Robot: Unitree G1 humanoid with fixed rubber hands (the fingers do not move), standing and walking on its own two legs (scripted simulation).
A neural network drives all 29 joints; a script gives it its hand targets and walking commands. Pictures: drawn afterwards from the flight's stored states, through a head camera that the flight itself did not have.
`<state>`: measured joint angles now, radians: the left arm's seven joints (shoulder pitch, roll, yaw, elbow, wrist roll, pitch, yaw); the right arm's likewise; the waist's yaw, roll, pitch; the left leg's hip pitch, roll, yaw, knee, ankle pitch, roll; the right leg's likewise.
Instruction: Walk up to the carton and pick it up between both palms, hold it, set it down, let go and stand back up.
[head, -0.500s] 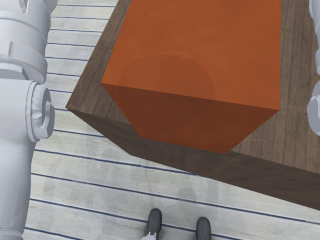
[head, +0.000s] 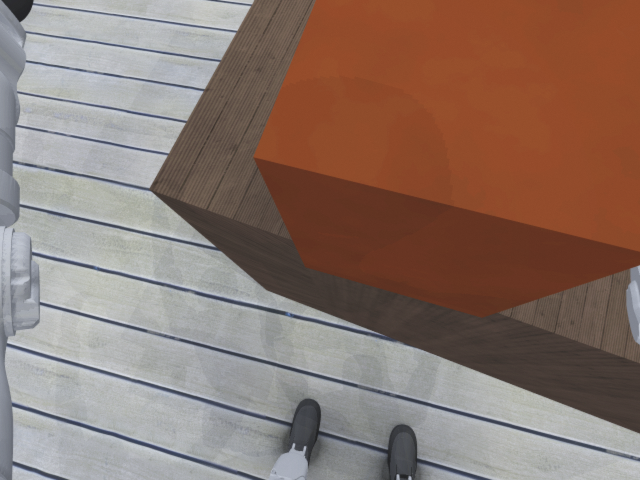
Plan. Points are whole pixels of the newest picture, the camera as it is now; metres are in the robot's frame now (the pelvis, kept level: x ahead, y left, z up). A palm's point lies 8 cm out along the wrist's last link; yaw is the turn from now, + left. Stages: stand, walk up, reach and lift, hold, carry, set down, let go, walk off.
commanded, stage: set down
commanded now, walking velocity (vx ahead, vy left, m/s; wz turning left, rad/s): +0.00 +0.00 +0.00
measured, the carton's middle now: (433, 152) +0.45 -0.04 +0.09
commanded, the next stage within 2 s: let go in 0.16 s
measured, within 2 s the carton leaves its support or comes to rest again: rests again in 1.68 s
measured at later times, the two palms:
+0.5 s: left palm (202, 69) +0.49 +0.16 +0.14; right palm (612, 65) +0.49 -0.15 +0.16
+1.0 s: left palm (137, 349) +0.26 +0.14 +0.18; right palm out of the picture +0.21 -0.20 +0.13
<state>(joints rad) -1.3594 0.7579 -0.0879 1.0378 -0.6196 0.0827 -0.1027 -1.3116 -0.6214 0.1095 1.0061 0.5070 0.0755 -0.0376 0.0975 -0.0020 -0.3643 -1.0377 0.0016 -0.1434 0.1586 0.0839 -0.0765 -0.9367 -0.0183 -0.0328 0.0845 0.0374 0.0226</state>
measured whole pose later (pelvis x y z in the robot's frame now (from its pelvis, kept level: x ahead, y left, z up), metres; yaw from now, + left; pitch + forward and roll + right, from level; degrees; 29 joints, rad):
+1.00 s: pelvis -0.11 +0.02 +0.03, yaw -9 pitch +2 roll -1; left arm -0.54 0.02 0.17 0.68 0.09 0.18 0.09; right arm -0.49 -0.08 -0.21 0.80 -0.13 0.10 -0.04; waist 0.04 0.05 -0.25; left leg -0.30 0.05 0.04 0.19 0.01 0.00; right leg -0.28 -0.04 -0.03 0.14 -0.04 -0.02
